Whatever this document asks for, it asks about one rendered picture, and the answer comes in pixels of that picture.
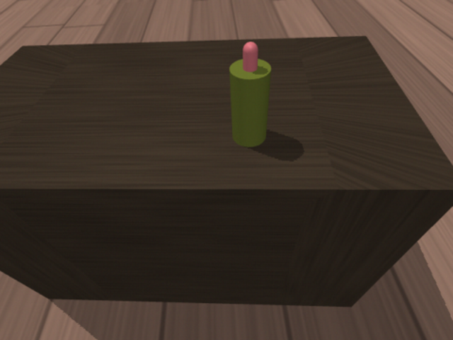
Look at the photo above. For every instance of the bottle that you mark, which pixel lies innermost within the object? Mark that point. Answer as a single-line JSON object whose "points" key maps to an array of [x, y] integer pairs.
{"points": [[250, 88]]}

